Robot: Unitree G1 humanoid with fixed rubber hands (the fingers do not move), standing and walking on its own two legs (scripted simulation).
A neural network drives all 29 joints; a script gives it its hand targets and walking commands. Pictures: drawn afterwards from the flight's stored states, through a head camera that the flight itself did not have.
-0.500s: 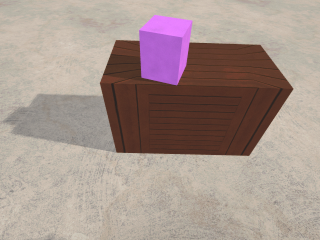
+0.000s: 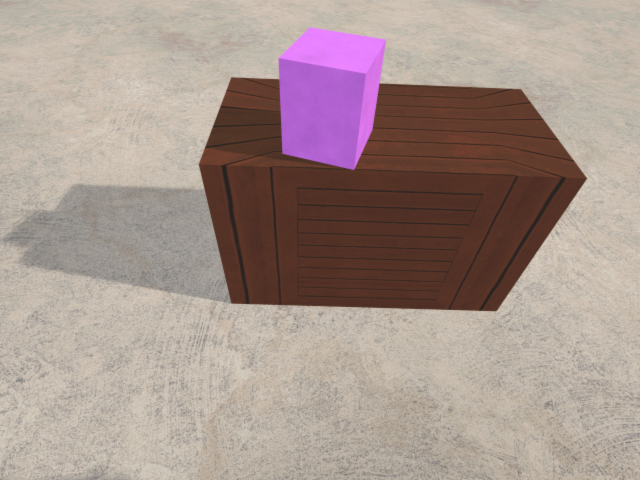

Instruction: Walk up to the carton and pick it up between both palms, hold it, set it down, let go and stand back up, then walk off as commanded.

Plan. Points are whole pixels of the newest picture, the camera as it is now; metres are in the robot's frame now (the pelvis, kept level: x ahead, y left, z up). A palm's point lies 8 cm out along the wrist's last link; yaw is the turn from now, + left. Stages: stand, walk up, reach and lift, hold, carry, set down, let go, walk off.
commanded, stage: stand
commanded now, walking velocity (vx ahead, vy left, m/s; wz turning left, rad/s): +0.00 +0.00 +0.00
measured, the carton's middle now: (332, 99) +1.00 -0.06 +0.00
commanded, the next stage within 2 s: none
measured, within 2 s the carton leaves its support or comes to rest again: neither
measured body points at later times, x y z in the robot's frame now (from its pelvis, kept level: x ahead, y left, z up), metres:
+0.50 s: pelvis +0.00 +0.00 +0.00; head +0.00 +0.00 +0.45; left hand +0.08 +0.31 -0.12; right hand +0.07 -0.33 -0.12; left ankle +0.04 +0.13 -0.73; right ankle +0.04 -0.13 -0.73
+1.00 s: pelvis +0.00 +0.00 +0.00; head +0.00 +0.00 +0.45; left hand +0.09 +0.31 -0.12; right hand +0.08 -0.33 -0.12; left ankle +0.04 +0.13 -0.73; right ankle +0.04 -0.13 -0.73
